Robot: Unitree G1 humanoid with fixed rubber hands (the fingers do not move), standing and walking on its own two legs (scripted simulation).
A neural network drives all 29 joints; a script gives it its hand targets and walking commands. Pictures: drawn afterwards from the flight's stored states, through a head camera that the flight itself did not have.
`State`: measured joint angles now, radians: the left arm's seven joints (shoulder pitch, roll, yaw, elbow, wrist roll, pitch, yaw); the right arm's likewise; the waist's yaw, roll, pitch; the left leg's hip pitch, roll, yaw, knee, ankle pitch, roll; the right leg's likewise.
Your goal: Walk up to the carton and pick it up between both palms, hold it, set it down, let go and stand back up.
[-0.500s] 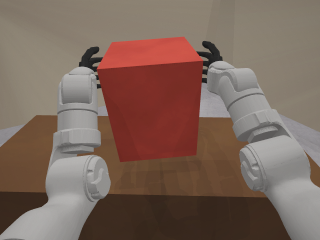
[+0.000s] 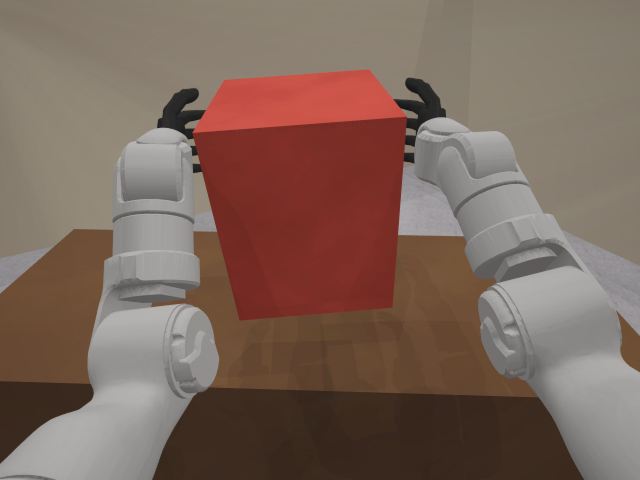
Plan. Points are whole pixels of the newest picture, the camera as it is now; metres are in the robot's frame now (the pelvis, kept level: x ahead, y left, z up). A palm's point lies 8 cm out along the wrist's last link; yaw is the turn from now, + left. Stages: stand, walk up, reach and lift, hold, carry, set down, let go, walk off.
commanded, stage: hold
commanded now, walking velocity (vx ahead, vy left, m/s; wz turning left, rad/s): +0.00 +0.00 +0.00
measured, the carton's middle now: (306, 191) +0.41 +0.01 +0.26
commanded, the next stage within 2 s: none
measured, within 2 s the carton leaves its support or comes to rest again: neither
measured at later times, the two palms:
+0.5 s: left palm (172, 152) +0.36 +0.16 +0.33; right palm (428, 139) +0.36 -0.13 +0.34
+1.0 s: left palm (169, 151) +0.36 +0.16 +0.33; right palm (425, 139) +0.36 -0.13 +0.34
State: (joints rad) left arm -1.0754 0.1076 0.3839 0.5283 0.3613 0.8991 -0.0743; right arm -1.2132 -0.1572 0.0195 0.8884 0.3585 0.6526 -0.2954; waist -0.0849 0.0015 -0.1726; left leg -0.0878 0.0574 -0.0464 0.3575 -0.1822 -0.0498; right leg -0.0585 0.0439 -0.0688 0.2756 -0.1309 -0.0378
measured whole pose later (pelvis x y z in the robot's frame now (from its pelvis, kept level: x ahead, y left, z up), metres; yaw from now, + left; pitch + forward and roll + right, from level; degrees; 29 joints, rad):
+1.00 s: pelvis +0.00 +0.00 +0.00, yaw +0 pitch -5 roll -1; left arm -1.08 0.11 0.39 0.54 0.36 0.91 -0.08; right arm -1.22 -0.16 0.03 0.90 0.36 0.66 -0.30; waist -0.08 0.00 -0.18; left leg -0.09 0.06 -0.05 0.36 -0.18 -0.05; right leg -0.06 0.04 -0.07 0.28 -0.13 -0.04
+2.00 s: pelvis +0.00 +0.00 +0.00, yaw +0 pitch -6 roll -1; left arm -1.07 0.10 0.39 0.51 0.35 0.91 -0.07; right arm -1.21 -0.16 0.04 0.88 0.37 0.66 -0.30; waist -0.08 0.01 -0.17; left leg -0.08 0.05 -0.04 0.36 -0.19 -0.04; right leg -0.05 0.04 -0.06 0.28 -0.14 -0.03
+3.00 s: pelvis +0.00 +0.00 +0.00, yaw +0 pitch -6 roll -1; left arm -1.08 0.10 0.39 0.53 0.36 0.92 -0.07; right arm -1.22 -0.16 0.02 0.91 0.36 0.67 -0.29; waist -0.08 0.00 -0.18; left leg -0.08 0.05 -0.04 0.36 -0.19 -0.05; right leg -0.06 0.04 -0.05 0.29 -0.14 -0.03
